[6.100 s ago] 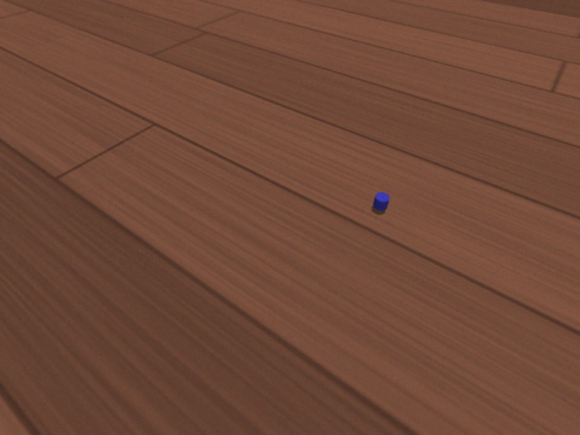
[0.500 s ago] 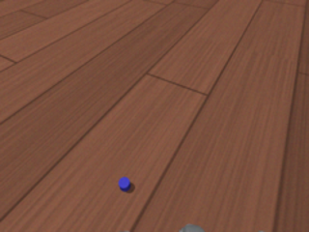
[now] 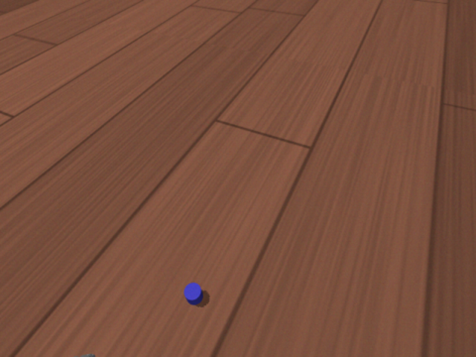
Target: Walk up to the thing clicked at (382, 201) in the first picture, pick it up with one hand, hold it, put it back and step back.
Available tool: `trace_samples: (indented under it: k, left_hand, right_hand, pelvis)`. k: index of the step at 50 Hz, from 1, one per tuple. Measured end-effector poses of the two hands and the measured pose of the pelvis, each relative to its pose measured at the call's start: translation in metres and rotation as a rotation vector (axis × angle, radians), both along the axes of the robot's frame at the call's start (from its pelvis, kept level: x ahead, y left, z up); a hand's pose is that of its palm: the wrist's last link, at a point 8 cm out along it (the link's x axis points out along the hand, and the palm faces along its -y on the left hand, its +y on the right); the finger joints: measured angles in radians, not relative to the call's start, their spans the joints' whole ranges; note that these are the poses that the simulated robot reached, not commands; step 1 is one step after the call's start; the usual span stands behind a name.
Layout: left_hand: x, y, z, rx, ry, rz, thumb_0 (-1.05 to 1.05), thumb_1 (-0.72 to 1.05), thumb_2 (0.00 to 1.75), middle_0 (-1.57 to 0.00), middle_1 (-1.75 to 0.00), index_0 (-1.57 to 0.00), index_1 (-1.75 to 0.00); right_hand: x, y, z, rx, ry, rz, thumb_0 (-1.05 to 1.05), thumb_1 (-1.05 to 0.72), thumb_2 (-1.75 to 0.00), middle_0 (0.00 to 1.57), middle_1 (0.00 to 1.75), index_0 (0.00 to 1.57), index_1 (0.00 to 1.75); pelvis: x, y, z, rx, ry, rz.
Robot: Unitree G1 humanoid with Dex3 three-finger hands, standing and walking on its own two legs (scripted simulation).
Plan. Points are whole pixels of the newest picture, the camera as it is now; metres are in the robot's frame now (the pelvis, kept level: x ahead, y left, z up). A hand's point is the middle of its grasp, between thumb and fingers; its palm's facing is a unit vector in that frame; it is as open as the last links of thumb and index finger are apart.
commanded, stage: walk up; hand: left
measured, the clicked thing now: (193, 293) +0.48 +0.22 -0.73
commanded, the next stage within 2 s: stand in 0.86 s
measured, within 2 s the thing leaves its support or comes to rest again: neither
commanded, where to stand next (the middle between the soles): +0.09 +0.00 m, yaw -1 degrees
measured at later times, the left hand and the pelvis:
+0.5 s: hand out of the picture +0.09 +0.27 -0.14, palm faces -0.05 -0.94 -0.35, open 7.3 cm; pelvis +0.01 +0.02 +0.02, yaw -2 degrees
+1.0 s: hand out of the picture +0.11 +0.26 -0.13, palm faces -0.06 -0.94 -0.34, open 7.3 cm; pelvis +0.01 +0.02 +0.02, yaw -3 degrees
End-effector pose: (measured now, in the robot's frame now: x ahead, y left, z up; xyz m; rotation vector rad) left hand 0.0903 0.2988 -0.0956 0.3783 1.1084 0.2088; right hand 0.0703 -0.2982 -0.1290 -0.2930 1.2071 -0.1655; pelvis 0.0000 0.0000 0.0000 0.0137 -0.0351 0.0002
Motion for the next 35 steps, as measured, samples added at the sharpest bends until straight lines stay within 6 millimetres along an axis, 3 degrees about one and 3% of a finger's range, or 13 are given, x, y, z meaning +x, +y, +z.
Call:
trace_samples:
  k: [6,11,27,35]
  left_hand:
    - [0.027,0.001,-0.001,-0.038,-0.041,-0.02,0.0,0.91,0.9,-0.2,-0.3,-0.21,-0.3]
    - [0.033,0.002,-0.001,-0.059,-0.032,-0.024,0.0,0.91,0.9,-0.2,-0.3,-0.21,-0.3]
    - [-0.004,0.013,-0.002,-0.049,0.113,0.022,0.0,0.91,0.9,-0.2,-0.3,-0.2,-0.3]
    - [-0.006,0.013,-0.002,-0.047,0.126,0.03,0.0,0.91,0.9,-0.2,-0.3,-0.2,-0.3]
  right_hand:
    - [-0.001,0.007,0.013,-0.018,-0.01,-0.017,0.01,-0.91,-0.9,0.2,0.3,0.2,0.3]
    - [0.001,0.01,0.022,-0.033,-0.017,-0.025,0.01,-0.91,-0.9,0.2,0.3,0.2,0.3]
    - [0.007,0.015,0.024,-0.02,-0.007,-0.043,0.01,-0.91,-0.9,0.2,0.3,0.2,0.3]
    - [0.005,0.019,0.021,-0.006,0.005,-0.055,0.01,-0.91,-0.9,0.2,0.3,0.2,0.3]
  pelvis:
    - [0.002,0.007,0.005,-0.007,-0.007,-0.014]
    - [0.003,0.012,0.01,-0.011,-0.009,-0.024]
    - [0.006,0.017,0.017,-0.01,-0.006,-0.042]
    - [0.01,0.018,0.018,-0.009,-0.008,-0.045]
